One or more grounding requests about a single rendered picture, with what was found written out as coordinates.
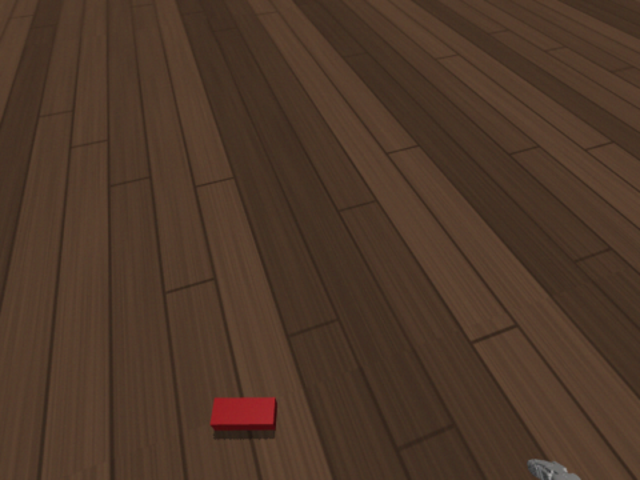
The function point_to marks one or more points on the carton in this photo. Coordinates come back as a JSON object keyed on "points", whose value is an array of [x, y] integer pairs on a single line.
{"points": [[244, 413]]}

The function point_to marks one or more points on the right robot hand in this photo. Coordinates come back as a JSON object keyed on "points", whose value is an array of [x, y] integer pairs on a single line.
{"points": [[545, 470]]}

